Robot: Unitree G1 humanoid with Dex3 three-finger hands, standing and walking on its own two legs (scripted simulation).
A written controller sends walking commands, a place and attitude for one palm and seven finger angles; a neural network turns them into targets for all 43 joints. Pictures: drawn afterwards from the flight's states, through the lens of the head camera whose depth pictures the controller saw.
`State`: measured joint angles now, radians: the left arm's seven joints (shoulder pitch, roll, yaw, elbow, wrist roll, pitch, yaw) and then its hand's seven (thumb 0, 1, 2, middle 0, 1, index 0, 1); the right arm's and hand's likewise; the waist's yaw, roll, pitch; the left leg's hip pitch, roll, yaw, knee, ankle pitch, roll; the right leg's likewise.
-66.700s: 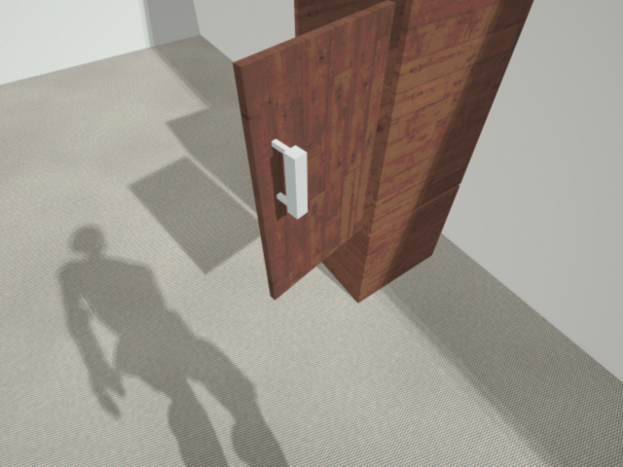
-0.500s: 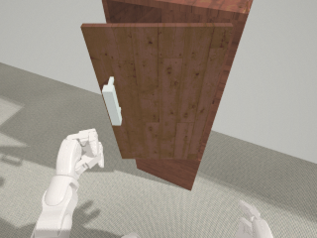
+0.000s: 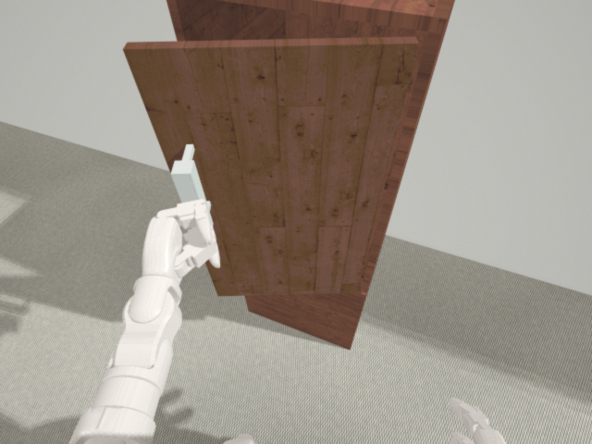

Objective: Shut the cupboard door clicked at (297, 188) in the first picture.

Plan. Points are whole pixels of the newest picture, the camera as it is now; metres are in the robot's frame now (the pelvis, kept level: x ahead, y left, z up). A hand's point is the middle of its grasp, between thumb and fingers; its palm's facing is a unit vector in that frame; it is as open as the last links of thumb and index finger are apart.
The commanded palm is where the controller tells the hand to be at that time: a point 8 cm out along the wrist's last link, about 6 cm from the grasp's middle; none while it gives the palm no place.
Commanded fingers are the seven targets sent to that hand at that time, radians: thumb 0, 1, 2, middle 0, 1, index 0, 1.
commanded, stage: bring the fist close to the handle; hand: left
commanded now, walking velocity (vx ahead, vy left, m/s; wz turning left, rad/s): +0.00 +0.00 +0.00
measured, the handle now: (196, 191) +0.46 +0.17 +0.09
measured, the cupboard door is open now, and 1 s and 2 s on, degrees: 23 15 0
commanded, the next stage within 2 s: push the door shut along its arc in 0.36 s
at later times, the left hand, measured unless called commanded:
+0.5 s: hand (216, 245) +0.36 +0.12 +0.08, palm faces +0.02 -1.00 -0.02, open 3.1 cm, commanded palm +0.34 +0.18 +0.09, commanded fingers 0.00 0.90 0.90 -1.30 -1.50 -1.30 -1.50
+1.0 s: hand (214, 209) +0.42 +0.13 +0.09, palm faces -0.08 -1.00 -0.04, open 3.1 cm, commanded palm +0.41 +0.17 +0.09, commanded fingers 0.00 0.90 0.90 -1.30 -1.50 -1.30 -1.50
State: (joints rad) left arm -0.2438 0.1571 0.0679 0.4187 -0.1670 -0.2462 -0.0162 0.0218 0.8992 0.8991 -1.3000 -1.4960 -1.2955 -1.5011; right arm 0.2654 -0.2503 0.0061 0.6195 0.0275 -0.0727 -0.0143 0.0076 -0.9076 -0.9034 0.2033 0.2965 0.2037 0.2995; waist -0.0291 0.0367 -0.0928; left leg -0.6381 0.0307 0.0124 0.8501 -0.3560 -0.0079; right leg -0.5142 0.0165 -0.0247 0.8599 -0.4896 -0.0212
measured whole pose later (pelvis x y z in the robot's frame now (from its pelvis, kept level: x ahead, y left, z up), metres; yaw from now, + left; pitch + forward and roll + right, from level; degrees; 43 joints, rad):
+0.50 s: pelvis +0.00 +0.00 +0.00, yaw +0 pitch +8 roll +0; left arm -0.26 0.14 0.06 0.47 -0.15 -0.29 0.01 0.02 0.90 0.90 -1.30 -1.50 -1.30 -1.50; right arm 0.25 -0.24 0.01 0.61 0.03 -0.04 -0.01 0.01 -0.91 -0.90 0.20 0.30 0.20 0.30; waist -0.03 0.04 -0.09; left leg -0.63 0.03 0.02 0.84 -0.35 -0.01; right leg -0.51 0.02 -0.02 0.85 -0.48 -0.02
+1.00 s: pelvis -0.01 +0.01 -0.01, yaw +1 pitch +11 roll -1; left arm -0.66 0.26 0.12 0.92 -0.17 -0.35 -0.14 0.02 0.90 0.90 -1.34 -1.50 -1.31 -1.50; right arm 0.32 -0.27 -0.01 0.68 0.03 -0.04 -0.01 0.01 -0.91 -0.90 0.20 0.30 0.20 0.30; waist -0.07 0.04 -0.09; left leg -0.75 0.03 -0.01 0.90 -0.34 0.00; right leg -0.61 0.02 -0.04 0.90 -0.48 -0.02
